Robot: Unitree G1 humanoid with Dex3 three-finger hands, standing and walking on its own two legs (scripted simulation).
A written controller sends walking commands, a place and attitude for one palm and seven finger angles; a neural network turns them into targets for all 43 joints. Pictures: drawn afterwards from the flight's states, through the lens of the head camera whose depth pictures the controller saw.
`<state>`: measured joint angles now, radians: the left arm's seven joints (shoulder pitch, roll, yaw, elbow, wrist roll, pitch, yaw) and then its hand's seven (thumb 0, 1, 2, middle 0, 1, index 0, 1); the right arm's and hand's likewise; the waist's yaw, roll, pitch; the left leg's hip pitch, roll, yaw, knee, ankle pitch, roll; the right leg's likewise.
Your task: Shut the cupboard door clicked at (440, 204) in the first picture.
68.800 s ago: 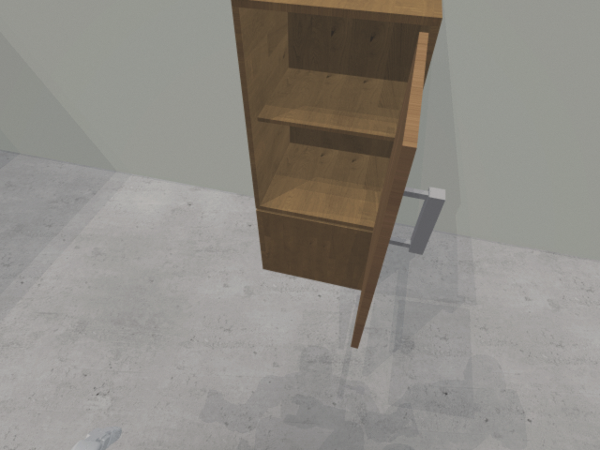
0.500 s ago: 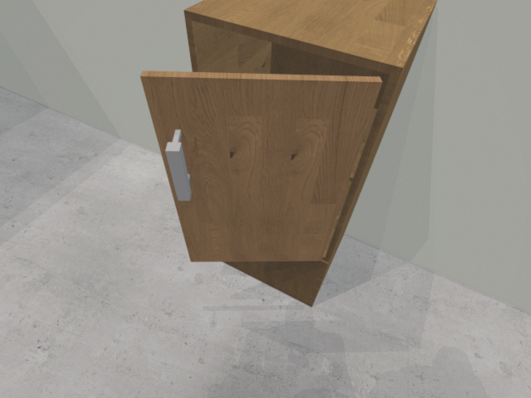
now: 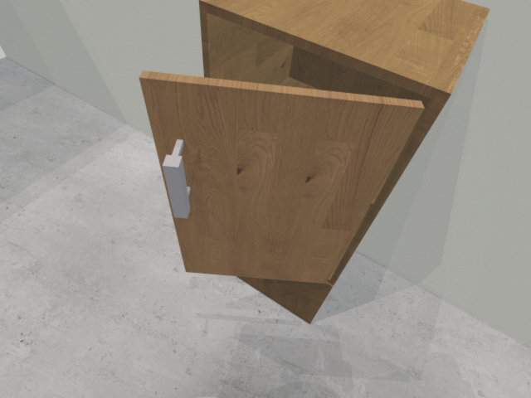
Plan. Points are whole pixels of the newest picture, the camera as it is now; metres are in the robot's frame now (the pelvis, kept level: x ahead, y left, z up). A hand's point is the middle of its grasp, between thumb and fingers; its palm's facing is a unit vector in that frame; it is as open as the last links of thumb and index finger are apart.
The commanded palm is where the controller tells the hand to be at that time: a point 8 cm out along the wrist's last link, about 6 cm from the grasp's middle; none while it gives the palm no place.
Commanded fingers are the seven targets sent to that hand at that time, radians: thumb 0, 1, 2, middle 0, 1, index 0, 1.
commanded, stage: come to a stop and stand still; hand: left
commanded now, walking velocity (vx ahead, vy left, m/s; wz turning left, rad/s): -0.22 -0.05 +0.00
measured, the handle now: (180, 179) +0.43 +0.19 +0.05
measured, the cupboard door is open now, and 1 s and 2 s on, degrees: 29 29 29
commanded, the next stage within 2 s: look again from close up in 1.26 s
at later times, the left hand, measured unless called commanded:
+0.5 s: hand out of the picture +0.06 +0.14 -0.16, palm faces -0.01 -0.96 -0.27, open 7.4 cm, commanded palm none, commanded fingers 0.00 0.90 0.90 -0.20 -0.30 -0.20 -0.30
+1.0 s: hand out of the picture +0.01 +0.10 -0.16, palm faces +0.04 -0.98 -0.21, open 7.4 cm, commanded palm none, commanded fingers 0.00 0.90 0.90 -0.20 -0.30 -0.20 -0.30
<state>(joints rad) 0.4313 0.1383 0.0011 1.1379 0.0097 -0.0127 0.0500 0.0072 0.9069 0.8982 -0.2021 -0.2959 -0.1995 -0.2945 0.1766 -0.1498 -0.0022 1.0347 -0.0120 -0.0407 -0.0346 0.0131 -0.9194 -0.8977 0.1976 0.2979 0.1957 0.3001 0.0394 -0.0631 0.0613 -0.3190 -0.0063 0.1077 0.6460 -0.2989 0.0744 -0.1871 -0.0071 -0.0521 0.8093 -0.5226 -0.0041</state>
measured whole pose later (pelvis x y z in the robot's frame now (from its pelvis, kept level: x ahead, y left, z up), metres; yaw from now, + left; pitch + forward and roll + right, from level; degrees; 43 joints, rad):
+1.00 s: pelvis +0.00 -0.08 +0.01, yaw +1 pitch -2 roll +1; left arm 0.27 0.16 0.00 1.08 0.01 -0.01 0.03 0.01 0.91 0.90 -0.20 -0.30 -0.20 -0.29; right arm 0.32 -0.15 0.00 1.10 -0.02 0.00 -0.02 0.01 -0.91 -0.90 0.20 0.30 0.20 0.30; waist -0.01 0.01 0.04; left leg -0.23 0.05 0.02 0.48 -0.22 -0.05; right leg -0.21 -0.01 -0.03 0.53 -0.29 -0.01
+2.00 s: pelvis +0.01 -0.07 +0.01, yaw +1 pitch -2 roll +0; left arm 0.38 0.15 0.06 0.76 -0.04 0.05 0.04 0.02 0.92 0.90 -0.21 -0.30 -0.20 -0.30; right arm 0.30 -0.16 0.01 1.06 -0.01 -0.08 -0.06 0.02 -0.93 -0.90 0.20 0.30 0.20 0.30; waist 0.02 0.00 0.06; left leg -0.20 0.05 0.03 0.48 -0.25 -0.03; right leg -0.17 -0.02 -0.02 0.50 -0.29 0.00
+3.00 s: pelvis -0.03 -0.05 -0.07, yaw +3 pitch +10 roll -3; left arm 0.45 0.25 0.09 -0.18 -0.25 -0.31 -0.23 0.02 0.90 0.90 -0.99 -1.17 -0.99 -1.16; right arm 0.28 -0.26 -0.01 0.52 0.03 -0.22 -0.06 0.02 -0.91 -0.90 0.20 0.30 0.20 0.30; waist 0.00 0.03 -0.10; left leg -0.84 0.04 -0.03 1.14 -0.48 0.00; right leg -0.76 -0.04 -0.05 1.09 -0.51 0.03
